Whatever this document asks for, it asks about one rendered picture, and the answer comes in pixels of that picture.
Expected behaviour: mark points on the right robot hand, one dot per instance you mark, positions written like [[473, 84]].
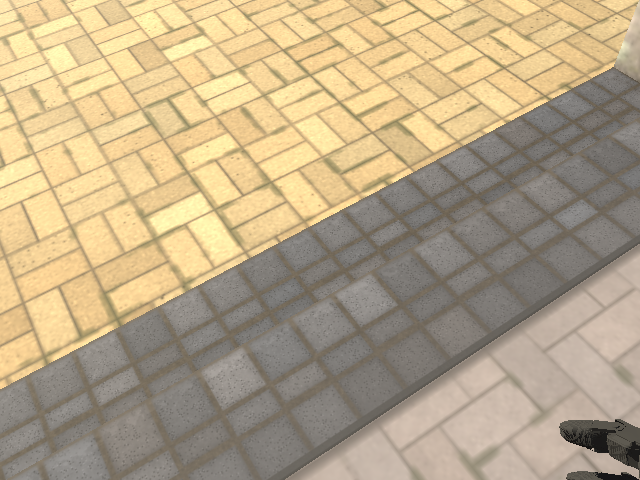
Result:
[[620, 439]]

